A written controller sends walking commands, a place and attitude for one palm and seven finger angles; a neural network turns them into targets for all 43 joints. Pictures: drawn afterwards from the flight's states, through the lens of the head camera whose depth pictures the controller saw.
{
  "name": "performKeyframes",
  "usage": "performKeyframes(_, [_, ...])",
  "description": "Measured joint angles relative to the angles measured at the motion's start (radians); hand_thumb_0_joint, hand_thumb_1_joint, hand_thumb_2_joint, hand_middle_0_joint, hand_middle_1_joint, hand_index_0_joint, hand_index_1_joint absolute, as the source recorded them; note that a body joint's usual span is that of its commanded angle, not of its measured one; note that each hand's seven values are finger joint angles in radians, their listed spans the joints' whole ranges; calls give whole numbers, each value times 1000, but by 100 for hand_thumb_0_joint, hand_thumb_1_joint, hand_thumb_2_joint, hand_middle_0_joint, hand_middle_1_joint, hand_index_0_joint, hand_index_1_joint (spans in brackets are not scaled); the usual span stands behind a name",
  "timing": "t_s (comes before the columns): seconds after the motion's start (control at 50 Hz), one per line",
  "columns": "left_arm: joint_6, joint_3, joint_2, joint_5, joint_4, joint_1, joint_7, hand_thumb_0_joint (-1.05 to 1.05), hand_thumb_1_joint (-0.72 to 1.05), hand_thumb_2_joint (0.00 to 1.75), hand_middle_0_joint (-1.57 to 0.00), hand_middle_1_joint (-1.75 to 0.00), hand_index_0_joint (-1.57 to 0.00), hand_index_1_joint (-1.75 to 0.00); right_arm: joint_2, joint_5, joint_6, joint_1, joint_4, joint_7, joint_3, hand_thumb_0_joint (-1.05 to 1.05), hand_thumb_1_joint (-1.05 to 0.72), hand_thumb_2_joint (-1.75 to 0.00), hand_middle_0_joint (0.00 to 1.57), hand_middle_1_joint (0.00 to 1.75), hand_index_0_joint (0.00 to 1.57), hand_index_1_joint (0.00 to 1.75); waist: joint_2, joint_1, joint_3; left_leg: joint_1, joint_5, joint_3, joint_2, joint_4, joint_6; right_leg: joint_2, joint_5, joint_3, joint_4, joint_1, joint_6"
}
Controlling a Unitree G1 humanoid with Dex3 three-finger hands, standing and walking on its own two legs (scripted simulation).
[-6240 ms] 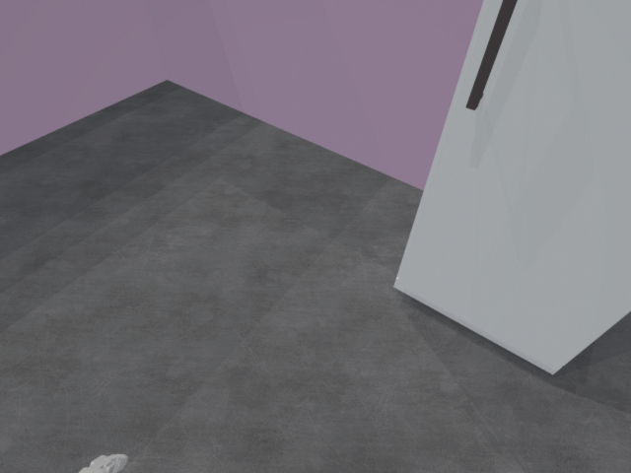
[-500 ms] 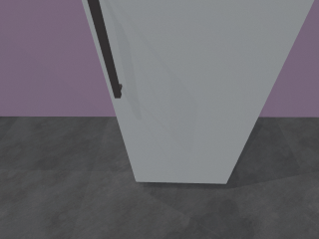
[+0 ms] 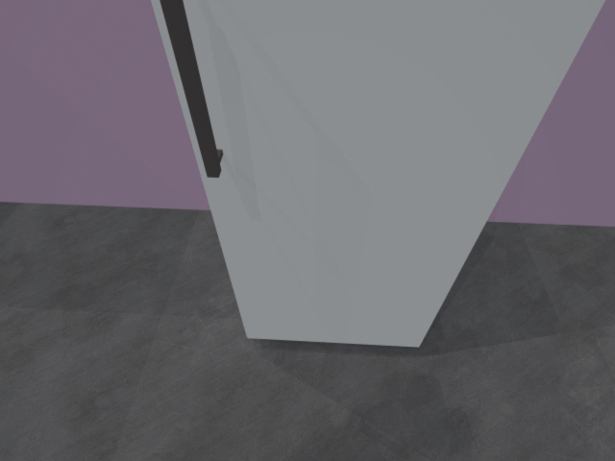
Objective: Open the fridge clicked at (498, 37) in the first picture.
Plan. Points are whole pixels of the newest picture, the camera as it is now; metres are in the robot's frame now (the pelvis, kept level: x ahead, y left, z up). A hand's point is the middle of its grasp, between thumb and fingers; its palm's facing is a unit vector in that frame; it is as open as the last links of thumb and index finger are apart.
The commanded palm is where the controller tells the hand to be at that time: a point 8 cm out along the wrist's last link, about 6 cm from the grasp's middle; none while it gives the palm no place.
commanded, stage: look again from close up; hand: left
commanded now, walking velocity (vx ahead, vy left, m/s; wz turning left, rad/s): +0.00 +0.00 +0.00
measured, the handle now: (195, 73) +0.55 +0.19 +0.23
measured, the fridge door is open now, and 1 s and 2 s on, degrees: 0 0 0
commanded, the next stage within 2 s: shuffle to correct the standing spot in 0.72 s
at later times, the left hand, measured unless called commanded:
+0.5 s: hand out of the picture +0.01 +0.18 -0.17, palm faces +0.03 -0.98 -0.20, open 7.4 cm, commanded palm none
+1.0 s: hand out of the picture +0.02 +0.18 -0.18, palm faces +0.05 -0.98 -0.18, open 7.4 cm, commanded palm none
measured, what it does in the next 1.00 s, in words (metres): stands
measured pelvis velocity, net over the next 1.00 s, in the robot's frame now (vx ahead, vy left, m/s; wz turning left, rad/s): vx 0.01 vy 0.01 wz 0.00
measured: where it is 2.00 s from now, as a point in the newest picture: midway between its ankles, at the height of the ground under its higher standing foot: outside the picture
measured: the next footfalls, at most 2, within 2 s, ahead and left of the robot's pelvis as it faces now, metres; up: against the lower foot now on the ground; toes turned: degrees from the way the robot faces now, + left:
right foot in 1.38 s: +0.17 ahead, -0.06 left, +0.00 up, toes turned -3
left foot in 1.74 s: +0.08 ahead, +0.15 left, +0.00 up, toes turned +3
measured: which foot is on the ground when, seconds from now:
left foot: down 0.00-1.00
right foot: down 0.00-1.00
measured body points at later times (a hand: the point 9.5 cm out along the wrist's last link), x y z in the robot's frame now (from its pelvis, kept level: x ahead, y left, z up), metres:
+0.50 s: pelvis +0.00 +0.00 +0.00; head +0.02 +0.00 +0.45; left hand +0.01 +0.23 -0.15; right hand +0.00 -0.22 -0.16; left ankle -0.01 +0.15 -0.74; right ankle +0.02 -0.11 -0.74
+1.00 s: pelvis +0.01 +0.01 +0.00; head +0.02 +0.01 +0.45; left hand +0.02 +0.24 -0.16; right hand +0.01 -0.21 -0.16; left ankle -0.01 +0.15 -0.74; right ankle +0.02 -0.11 -0.74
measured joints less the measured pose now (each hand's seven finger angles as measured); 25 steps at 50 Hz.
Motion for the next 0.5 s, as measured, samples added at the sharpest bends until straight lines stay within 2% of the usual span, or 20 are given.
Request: performKeyframes(0.5, [1, 8, 9, 2, -10, -9, -2, 0, 91, 90, -20, -30, -20, -30, 2, -1, -4, -17, 2, -1, -2, 1, -91, -89, 19, 30, 20, 29, -6, 5, 4, 7, 5, 5, -3, -15, 3, -2, 5, 4, -13, 5, 3])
